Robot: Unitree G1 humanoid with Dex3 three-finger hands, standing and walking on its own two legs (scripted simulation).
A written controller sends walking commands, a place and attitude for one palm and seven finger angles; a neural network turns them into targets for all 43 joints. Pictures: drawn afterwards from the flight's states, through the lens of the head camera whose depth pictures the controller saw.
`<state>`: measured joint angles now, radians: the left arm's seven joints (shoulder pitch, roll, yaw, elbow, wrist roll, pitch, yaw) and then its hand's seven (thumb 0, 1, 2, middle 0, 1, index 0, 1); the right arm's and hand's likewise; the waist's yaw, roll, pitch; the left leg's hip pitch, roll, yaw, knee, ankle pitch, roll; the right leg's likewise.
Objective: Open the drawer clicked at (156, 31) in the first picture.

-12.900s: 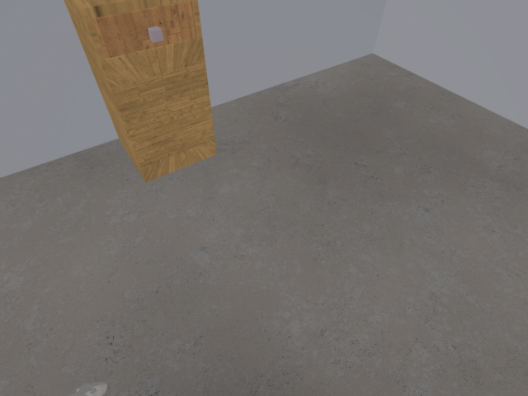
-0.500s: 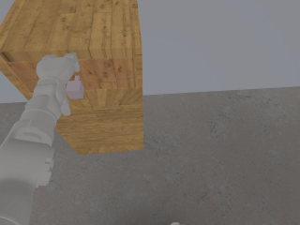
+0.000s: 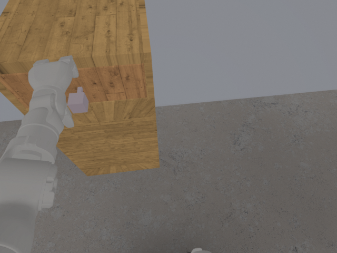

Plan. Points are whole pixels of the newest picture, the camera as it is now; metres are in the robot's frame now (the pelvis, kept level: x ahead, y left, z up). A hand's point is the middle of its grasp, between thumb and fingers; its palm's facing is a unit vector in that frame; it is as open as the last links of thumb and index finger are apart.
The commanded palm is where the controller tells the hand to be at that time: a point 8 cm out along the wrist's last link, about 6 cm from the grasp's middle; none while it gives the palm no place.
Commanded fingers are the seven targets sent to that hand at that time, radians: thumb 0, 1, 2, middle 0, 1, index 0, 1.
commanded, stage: move the hooked fingers above the handle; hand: left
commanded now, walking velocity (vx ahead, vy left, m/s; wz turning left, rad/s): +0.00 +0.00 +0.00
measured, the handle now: (79, 97) +0.55 +0.22 +0.00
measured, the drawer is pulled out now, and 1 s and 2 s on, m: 0.00 0.00 0.00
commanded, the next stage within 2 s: none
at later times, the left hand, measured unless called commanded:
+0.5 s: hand (75, 90) +0.52 +0.20 +0.06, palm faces +0.07 -0.04 -1.00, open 13.3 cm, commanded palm +0.50 +0.23 +0.12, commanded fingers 0.00 -0.50 0.30 -0.30 -1.20 -0.30 -1.20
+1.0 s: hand (65, 105) +0.49 +0.23 +0.04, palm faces -0.10 -0.05 -0.99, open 13.8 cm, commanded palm +0.51 +0.23 +0.11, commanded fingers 0.00 -0.50 0.30 -0.30 -1.20 -0.30 -1.20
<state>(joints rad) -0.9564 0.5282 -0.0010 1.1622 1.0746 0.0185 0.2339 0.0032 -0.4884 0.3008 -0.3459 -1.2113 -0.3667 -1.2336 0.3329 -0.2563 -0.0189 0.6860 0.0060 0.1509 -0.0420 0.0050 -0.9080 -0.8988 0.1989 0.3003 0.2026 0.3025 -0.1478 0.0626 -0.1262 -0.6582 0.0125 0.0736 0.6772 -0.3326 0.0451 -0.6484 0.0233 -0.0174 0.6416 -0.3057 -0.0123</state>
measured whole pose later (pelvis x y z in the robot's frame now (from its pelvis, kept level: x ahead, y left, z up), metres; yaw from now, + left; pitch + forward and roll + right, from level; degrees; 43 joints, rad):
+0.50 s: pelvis +0.00 +0.01 -0.01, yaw +1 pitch +21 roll -2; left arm -0.99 0.48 -0.04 1.12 1.11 -0.06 0.36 0.00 -0.49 0.30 -0.45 -1.27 -0.39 -1.29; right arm 0.33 -0.28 -0.02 0.72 -0.02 0.14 -0.02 0.00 -0.91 -0.90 0.20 0.30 0.20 0.30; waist -0.15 0.07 -0.14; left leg -0.77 0.00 0.05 0.77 -0.36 0.05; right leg -0.74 0.01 -0.04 0.71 -0.33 -0.01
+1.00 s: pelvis -0.01 +0.01 -0.01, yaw +3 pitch +21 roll -2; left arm -0.96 0.58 -0.10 1.04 1.04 -0.22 0.17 0.00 -0.49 0.30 -0.32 -1.20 -0.32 -1.20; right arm 0.44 -0.29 -0.06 0.73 -0.01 0.09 -0.07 0.01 -0.91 -0.90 0.20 0.30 0.20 0.30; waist -0.13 0.03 -0.11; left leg -0.79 0.00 0.02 0.78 -0.35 0.05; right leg -0.74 0.01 -0.07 0.71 -0.33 -0.01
